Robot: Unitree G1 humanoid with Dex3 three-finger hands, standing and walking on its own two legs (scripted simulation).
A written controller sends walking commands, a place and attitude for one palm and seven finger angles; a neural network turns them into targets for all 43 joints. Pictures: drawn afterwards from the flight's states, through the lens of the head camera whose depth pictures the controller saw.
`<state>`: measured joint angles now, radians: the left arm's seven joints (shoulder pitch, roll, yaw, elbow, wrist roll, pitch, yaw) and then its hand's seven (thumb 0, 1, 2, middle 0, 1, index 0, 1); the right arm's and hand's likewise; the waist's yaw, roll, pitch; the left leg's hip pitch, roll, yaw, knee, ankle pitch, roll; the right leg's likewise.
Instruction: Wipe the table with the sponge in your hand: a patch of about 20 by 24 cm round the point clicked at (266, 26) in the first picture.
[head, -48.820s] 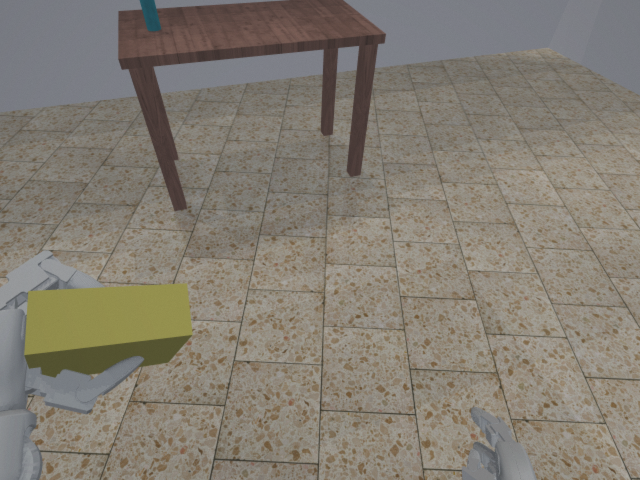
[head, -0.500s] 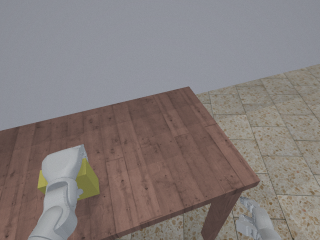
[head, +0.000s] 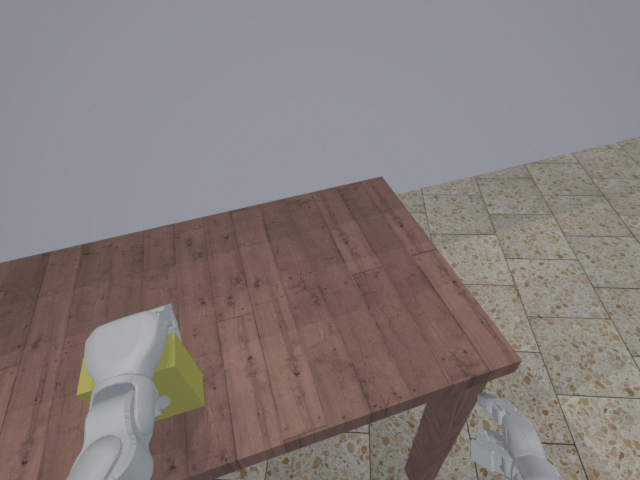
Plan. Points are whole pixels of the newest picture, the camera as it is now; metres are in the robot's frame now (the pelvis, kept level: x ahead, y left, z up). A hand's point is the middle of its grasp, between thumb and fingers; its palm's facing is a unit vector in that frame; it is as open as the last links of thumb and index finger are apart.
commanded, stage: lift the sponge slowly off the table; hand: left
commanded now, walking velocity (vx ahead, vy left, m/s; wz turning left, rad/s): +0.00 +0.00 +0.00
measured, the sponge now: (153, 389) +0.22 +0.28 -0.03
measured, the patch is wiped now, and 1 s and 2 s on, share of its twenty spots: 1.00 1.00 1.00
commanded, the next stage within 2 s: bring the sponge back beside the body in 1.88 s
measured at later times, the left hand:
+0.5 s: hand (156, 366) +0.22 +0.25 +0.04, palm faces +0.00 -0.15 -0.99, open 9.4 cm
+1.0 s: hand (142, 352) +0.22 +0.25 +0.08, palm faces +0.03 -0.13 -0.99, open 9.4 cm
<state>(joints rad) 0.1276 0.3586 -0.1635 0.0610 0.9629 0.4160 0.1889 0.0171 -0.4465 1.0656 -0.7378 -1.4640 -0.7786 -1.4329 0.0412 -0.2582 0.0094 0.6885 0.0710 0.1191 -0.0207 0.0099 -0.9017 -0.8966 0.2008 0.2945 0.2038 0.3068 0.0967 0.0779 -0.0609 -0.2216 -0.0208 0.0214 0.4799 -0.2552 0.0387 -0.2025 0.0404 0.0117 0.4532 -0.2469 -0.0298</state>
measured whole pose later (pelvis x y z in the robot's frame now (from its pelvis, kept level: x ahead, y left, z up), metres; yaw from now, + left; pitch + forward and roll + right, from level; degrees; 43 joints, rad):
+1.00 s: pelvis -0.01 -0.02 +0.01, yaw +0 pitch -5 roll +0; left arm 0.12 0.42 -0.14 -0.09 0.91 0.42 0.05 0.00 -0.47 1.06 -0.79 -1.41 -0.82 -1.38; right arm 0.01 -0.26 0.03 0.74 0.05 0.10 -0.03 0.01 -0.90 -0.90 0.20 0.29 0.21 0.31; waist 0.12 0.11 0.00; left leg -0.09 0.00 0.01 0.38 -0.20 0.02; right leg -0.07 0.06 0.01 0.35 -0.20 -0.05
